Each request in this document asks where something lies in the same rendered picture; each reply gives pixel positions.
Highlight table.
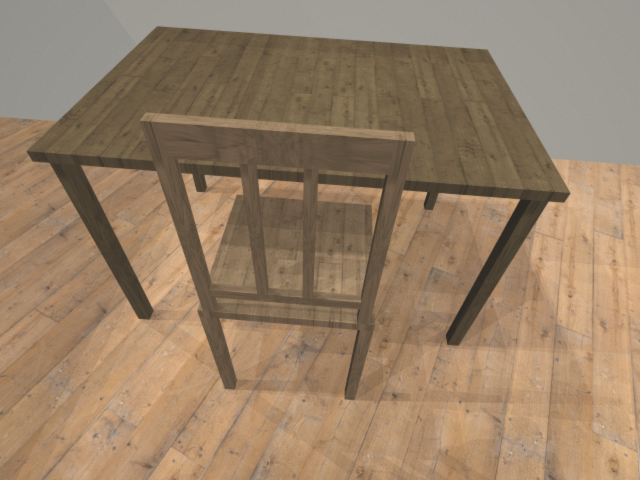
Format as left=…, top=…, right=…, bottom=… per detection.
left=27, top=26, right=570, bottom=346

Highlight chair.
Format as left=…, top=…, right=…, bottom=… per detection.
left=140, top=112, right=415, bottom=400

